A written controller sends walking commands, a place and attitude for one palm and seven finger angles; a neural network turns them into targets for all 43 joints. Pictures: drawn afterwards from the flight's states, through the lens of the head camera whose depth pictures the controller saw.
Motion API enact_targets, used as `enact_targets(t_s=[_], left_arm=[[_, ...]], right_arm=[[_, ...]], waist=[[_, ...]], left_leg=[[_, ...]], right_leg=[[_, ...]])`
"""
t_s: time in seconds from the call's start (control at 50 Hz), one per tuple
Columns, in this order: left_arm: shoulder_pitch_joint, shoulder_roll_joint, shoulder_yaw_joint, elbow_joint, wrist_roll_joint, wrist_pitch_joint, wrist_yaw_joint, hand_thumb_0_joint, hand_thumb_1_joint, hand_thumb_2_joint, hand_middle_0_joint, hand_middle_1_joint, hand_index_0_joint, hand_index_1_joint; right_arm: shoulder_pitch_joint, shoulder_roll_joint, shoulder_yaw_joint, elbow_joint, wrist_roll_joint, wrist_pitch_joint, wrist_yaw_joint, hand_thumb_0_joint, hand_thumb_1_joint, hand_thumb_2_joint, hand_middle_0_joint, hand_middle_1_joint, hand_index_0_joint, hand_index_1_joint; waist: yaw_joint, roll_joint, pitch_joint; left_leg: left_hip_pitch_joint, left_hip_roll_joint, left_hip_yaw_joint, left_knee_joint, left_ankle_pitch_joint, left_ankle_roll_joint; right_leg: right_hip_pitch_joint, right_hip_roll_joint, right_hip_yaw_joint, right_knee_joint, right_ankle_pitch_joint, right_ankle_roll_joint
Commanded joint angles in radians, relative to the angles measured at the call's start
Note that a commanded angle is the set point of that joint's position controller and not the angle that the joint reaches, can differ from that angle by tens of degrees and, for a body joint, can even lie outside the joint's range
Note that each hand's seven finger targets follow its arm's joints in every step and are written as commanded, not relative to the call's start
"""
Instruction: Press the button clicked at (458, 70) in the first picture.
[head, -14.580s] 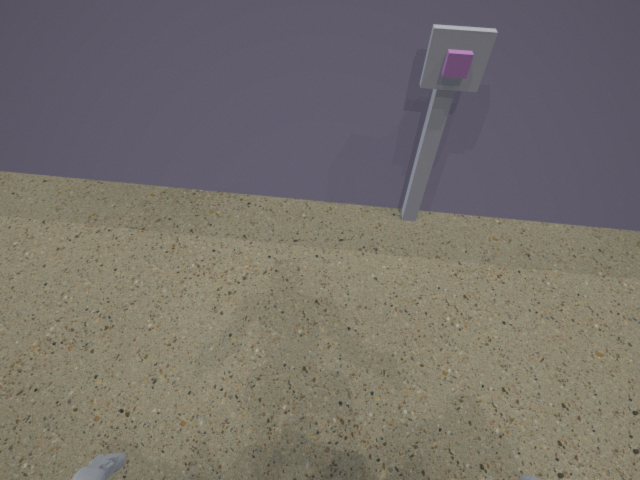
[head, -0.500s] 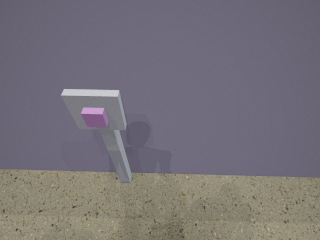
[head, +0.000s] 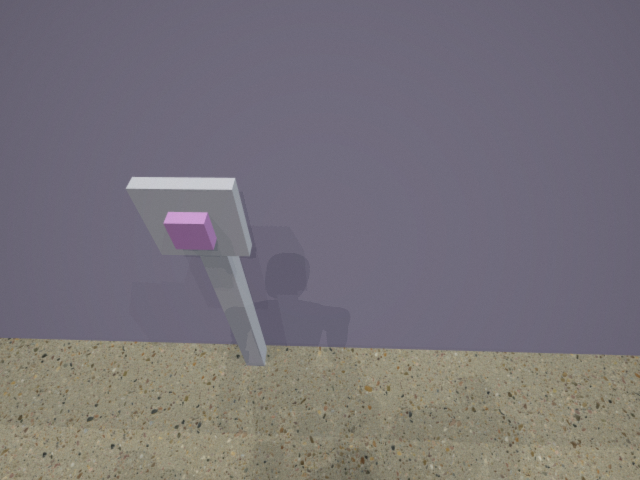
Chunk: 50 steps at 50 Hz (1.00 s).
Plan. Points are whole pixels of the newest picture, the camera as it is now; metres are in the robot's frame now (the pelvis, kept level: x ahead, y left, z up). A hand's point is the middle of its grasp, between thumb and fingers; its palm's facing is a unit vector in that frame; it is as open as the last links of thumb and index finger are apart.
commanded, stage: look again from close up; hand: left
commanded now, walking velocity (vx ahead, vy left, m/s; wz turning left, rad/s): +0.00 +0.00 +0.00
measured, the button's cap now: (191, 229) +0.52 +0.27 -0.05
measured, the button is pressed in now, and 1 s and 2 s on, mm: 0 0 0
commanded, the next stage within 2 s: raise the hand and make a fist in 0.56 s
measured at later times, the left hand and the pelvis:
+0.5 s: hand out of the picture +0.01 +0.17 -0.17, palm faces +0.02 -0.98 -0.20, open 7.3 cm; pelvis +0.01 -0.01 +0.00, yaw +0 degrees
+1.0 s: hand (210, 435) +0.18 +0.15 -0.03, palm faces -0.03 -1.00 +0.02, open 6.0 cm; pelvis -0.02 +0.01 -0.07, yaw +0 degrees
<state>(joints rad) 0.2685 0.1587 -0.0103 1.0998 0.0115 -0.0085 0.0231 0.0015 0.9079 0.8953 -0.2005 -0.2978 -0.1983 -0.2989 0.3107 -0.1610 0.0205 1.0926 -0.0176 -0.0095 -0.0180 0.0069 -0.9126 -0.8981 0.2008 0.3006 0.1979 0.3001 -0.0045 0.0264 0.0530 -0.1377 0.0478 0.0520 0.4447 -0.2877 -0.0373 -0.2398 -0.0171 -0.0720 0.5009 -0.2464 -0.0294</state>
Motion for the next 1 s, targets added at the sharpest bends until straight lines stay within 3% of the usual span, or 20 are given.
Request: enact_targets(t_s=[0.0,0.12,0.2,0.28,0.44,0.62,0.64,0.66,0.68,0.7,0.72,0.74,0.76,0.78,0.8,0.84,0.86,0.9,0.94,0.98], left_arm=[[0.029,0.119,0.023,-0.021,-0.005,-0.021,0.006,0.000,0.900,0.900,-0.200,-0.300,-0.200,-0.300],[0.039,0.106,0.025,-0.004,-0.004,-0.023,0.009,0.000,0.900,0.900,-0.200,-0.300,-0.200,-0.300],[0.040,0.102,0.024,0.004,-0.004,-0.020,0.009,0.000,0.900,0.900,-0.200,-0.300,-0.200,-0.300],[0.040,0.102,0.026,0.003,-0.004,-0.020,0.008,0.000,0.900,0.900,-0.200,-0.300,-0.200,-0.300],[0.042,0.094,0.028,0.002,-0.002,-0.021,0.009,0.000,0.900,0.900,-0.200,-0.300,-0.200,-0.300],[0.042,0.097,0.030,-0.002,-0.001,-0.020,0.009,0.000,0.900,0.900,-0.200,-0.300,-0.200,-0.300],[0.175,0.135,0.041,0.046,0.003,-0.036,0.052,0.000,0.900,0.900,-0.200,-0.300,-0.200,-0.300],[-0.629,0.328,0.103,-1.514,-0.219,-0.273,0.034,0.000,0.900,0.900,-0.228,-0.330,-0.228,-0.330],[-0.150,0.248,0.122,-1.229,-0.120,-0.216,0.090,0.000,0.900,0.900,-0.255,-0.360,-0.255,-0.360],[0.124,-0.006,0.003,-1.027,-0.153,-0.081,0.120,0.000,0.900,0.900,-0.282,-0.390,-0.282,-0.390],[0.078,-0.069,-0.055,-1.045,-0.178,-0.083,0.099,0.000,0.900,0.900,-0.310,-0.420,-0.310,-0.420],[0.006,-0.005,0.005,-1.081,-0.182,-0.135,0.086,0.000,0.900,0.900,-0.337,-0.450,-0.337,-0.450],[0.039,-0.003,0.020,-1.035,-0.172,-0.192,0.059,0.000,0.900,0.900,-0.365,-0.480,-0.365,-0.480],[0.145,-0.041,0.034,-0.949,-0.178,-0.252,0.022,0.000,0.900,0.900,-0.393,-0.510,-0.393,-0.510],[0.280,-0.062,0.044,-0.901,-0.185,-0.320,-0.024,0.000,0.900,0.900,-0.420,-0.540,-0.420,-0.540],[0.385,-0.087,0.048,-0.938,-0.214,-0.481,-0.128,0.000,0.900,0.900,-0.475,-0.600,-0.475,-0.600],[0.404,-0.066,0.074,-0.949,-0.225,-0.563,-0.182,0.000,0.900,0.900,-0.502,-0.630,-0.502,-0.630],[0.379,0.022,0.135,-0.944,-0.208,-0.705,-0.280,0.000,0.900,0.900,-0.558,-0.690,-0.558,-0.690],[0.372,0.038,0.152,-0.982,-0.209,-0.694,-0.303,0.000,0.900,0.900,-0.613,-0.750,-0.613,-0.750],[0.261,0.054,0.137,-1.116,-0.222,-0.637,-0.288,0.000,0.900,0.900,-0.668,-0.810,-0.668,-0.810]], right_arm=[[0.064,-0.073,-0.018,-0.009,0.003,-0.014,-0.009,0.000,-0.900,-0.900,0.200,0.300,0.200,0.300],[0.079,-0.059,-0.018,0.015,0.005,-0.016,-0.013,0.000,-0.900,-0.900,0.200,0.300,0.200,0.300],[0.077,-0.045,-0.019,0.026,0.004,-0.011,-0.014,0.000,-0.900,-0.900,0.200,0.300,0.200,0.300],[0.081,-0.043,-0.019,0.028,0.002,-0.012,-0.015,0.000,-0.900,-0.900,0.200,0.300,0.200,0.300],[0.072,-0.047,-0.023,0.027,0.003,-0.017,-0.019,0.000,-0.900,-0.900,0.200,0.300,0.200,0.300],[0.063,-0.054,-0.026,0.027,0.004,-0.018,-0.020,0.000,-0.900,-0.900,0.200,0.300,0.200,0.300],[-0.080,-0.101,-0.046,-0.044,0.017,-0.024,-0.012,0.000,-0.900,-0.900,0.200,0.300,0.200,0.300],[-0.071,-0.270,-0.042,-0.395,0.063,-0.196,-0.056,0.000,-0.900,-0.900,0.200,0.300,0.200,0.300],[-0.127,-0.179,-0.049,-0.332,0.038,-0.272,-0.089,0.000,-0.900,-0.900,0.200,0.300,0.200,0.300],[-0.142,-0.138,-0.060,-0.329,0.057,-0.295,-0.085,0.000,-0.900,-0.900,0.200,0.300,0.200,0.300],[-0.115,-0.172,-0.056,-0.313,0.069,-0.308,-0.077,0.000,-0.900,-0.900,0.200,0.300,0.200,0.300],[-0.131,-0.199,-0.079,-0.365,0.057,-0.325,-0.072,0.000,-0.900,-0.900,0.200,0.300,0.200,0.300],[-0.108,-0.215,-0.093,-0.391,0.036,-0.335,-0.063,0.000,-0.900,-0.900,0.200,0.300,0.200,0.300],[-0.115,-0.207,-0.104,-0.426,0.025,-0.343,-0.053,0.000,-0.900,-0.900,0.200,0.300,0.200,0.300],[-0.141,-0.198,-0.111,-0.471,0.024,-0.353,-0.034,0.000,-0.900,-0.900,0.200,0.300,0.200,0.300],[-0.170,-0.186,-0.121,-0.545,0.018,-0.357,0.002,0.000,-0.900,-0.900,0.200,0.300,0.200,0.300],[-0.178,-0.186,-0.128,-0.566,0.017,-0.351,0.018,0.000,-0.900,-0.900,0.200,0.300,0.200,0.300],[-0.199,-0.190,-0.141,-0.604,0.015,-0.332,0.051,0.000,-0.900,-0.900,0.200,0.300,0.200,0.300],[-0.231,-0.197,-0.143,-0.686,0.026,-0.300,0.051,0.000,-0.900,-0.900,0.200,0.300,0.200,0.300],[-0.249,-0.193,-0.133,-0.759,0.038,-0.274,0.038,0.000,-0.900,-0.900,0.200,0.300,0.200,0.300]], waist=[[0.001,-0.044,0.001],[0.004,-0.037,-0.003],[0.003,-0.042,0.033],[0.003,-0.019,0.027],[0.006,-0.019,0.009],[0.006,-0.026,0.003],[0.070,-0.077,-0.019],[-0.072,0.143,-0.498],[0.019,0.276,-0.485],[-0.005,0.175,-0.268],[-0.032,0.026,-0.131],[-0.058,-0.087,-0.030],[-0.065,-0.207,-0.049],[-0.040,-0.286,-0.053],[0.013,-0.228,-0.077],[0.055,-0.253,-0.170],[0.063,-0.238,-0.201],[0.062,-0.108,-0.229],[0.082,-0.099,-0.277],[0.074,-0.054,-0.321]], left_leg=[[-0.064,0.049,-0.047,-0.075,0.095,0.050],[-0.068,0.050,-0.041,-0.069,0.118,0.046],[-0.071,0.048,-0.040,-0.070,0.092,0.044],[-0.076,0.047,-0.042,-0.071,0.091,0.045],[-0.062,0.058,-0.043,-0.073,0.142,0.046],[-0.053,0.059,-0.044,-0.073,0.153,0.047],[-0.134,0.053,0.016,0.184,0.115,0.016],[0.078,-0.050,-0.016,0.000,0.249,0.066],[0.099,-0.037,0.000,-0.023,0.392,0.073],[-0.036,-0.010,-0.033,-0.007,0.386,0.044],[-0.083,-0.021,-0.041,0.038,0.303,0.047],[-0.162,-0.029,-0.062,0.079,0.201,0.057],[-0.224,-0.041,-0.060,0.124,0.118,0.061],[-0.310,-0.046,-0.063,0.176,0.061,0.055],[-0.373,-0.057,-0.049,0.220,0.036,0.041],[-0.494,-0.066,-0.033,0.322,0.024,0.024],[-0.552,-0.070,-0.026,0.374,0.022,0.018],[-0.644,-0.079,-0.018,0.489,0.008,0.012],[-0.716,-0.086,0.004,0.536,-0.034,0.030],[-0.755,-0.094,0.007,0.561,-0.122,0.040]], right_leg=[[0.052,-0.099,0.113,-0.119,0.096,-0.022],[0.074,-0.106,0.107,-0.114,0.151,-0.024],[0.042,-0.102,0.112,-0.133,0.100,-0.025],[0.044,-0.101,0.118,-0.138,0.079,-0.026],[0.064,-0.097,0.104,-0.108,0.176,-0.023],[0.070,-0.097,0.100,-0.101,0.192,-0.021],[0.111,-0.178,0.195,-0.091,0.758,0.032],[0.229,-0.097,0.150,-0.010,0.554,-0.008],[0.202,-0.028,0.091,0.035,0.348,-0.029],[0.078,-0.018,0.020,0.021,0.224,-0.012],[-0.023,-0.016,-0.004,0.007,0.206,0.011],[-0.126,-0.016,-0.013,0.008,0.123,0.026],[-0.205,-0.012,-0.025,0.028,0.009,0.037],[-0.263,-0.010,-0.030,0.074,-0.072,0.038],[-0.276,-0.014,-0.020,0.129,-0.103,0.027],[-0.295,-0.011,-0.015,0.262,-0.068,0.017],[-0.310,-0.010,-0.006,0.323,-0.037,0.013],[-0.379,-0.022,0.036,0.423,-0.007,-0.005],[-0.420,-0.024,0.053,0.474,-0.060,-0.007],[-0.453,-0.028,0.096,0.465,-0.191,-0.001]])
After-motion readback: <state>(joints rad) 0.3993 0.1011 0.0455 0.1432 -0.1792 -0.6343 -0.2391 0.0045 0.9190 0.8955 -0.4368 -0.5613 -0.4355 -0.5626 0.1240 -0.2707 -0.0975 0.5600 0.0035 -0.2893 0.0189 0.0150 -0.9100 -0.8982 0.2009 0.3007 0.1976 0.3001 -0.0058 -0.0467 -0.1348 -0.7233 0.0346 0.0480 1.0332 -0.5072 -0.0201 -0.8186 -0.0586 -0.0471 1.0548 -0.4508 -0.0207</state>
